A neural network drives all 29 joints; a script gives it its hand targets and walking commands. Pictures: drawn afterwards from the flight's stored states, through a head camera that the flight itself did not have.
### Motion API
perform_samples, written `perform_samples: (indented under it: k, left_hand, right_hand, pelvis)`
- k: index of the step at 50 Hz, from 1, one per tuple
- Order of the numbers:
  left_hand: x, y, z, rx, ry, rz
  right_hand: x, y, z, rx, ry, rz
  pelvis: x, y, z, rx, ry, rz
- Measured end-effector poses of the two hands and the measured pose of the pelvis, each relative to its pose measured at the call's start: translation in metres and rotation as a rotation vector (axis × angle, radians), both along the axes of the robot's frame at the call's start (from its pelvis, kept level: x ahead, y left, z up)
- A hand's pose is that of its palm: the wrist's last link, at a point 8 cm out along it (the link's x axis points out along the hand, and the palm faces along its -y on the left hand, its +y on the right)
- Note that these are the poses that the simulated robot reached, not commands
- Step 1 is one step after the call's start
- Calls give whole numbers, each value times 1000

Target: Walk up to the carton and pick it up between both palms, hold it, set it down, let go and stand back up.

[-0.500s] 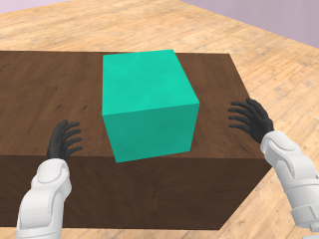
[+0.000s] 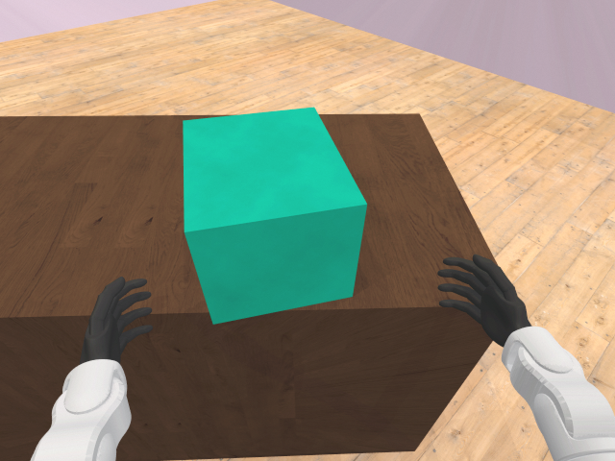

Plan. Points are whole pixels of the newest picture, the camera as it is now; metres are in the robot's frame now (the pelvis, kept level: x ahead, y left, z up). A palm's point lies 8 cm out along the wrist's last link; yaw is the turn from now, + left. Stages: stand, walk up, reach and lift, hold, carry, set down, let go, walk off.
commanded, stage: set down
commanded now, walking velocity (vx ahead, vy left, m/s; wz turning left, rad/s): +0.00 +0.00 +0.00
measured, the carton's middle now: (267, 208) +0.48 +0.06 +0.08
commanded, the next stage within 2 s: let go in 1.98 s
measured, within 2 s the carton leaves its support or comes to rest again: neither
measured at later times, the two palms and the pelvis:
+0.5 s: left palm (119, 394) +0.21 +0.23 +0.03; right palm (493, 354) +0.24 -0.22 +0.05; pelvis +0.00 +0.00 +0.00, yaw +0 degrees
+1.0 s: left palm (122, 434) +0.19 +0.24 -0.04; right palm (457, 395) +0.23 -0.20 -0.03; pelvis +0.02 +0.02 +0.00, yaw +1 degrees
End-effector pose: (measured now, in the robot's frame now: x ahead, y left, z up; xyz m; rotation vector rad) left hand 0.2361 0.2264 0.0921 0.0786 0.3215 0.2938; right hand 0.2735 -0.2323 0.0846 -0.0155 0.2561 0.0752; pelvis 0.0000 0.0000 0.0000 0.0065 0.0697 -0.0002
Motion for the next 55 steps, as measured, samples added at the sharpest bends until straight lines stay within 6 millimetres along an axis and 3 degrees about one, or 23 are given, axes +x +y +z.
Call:
perform_samples:
  k: [12,20,24,32,41,46,55]
  left_hand:
    - [-9,-2,-19,-15,25,-15]
    - [-19,-3,-54,-47,141,-36]
    - [-21,-2,-58,-51,141,-37]
    - [-29,1,-94,-95,278,-67]
    - [-29,12,-99,-84,262,-43]
    - [-39,11,-132,-125,402,-59]
    - [-40,17,-140,-119,399,-37]
  right_hand:
    - [-23,-3,-17,-1,40,-22]
    - [-29,4,-27,1,69,-23]
    - [-29,9,-30,6,75,-21]
    - [-36,18,-61,-29,189,-80]
    - [-33,34,-72,-30,174,-72]
    - [-43,33,-103,-70,301,-104]
    - [-39,40,-120,-89,296,-101]
  pelvis:
    - [2,0,0,1,0,0]
    - [1,1,0,1,-5,0]
    - [1,2,0,1,-5,1]
    - [3,8,1,2,-12,5]
    - [9,14,1,2,-5,9]
    - [13,15,1,2,-1,9]
    - [22,16,2,1,11,9]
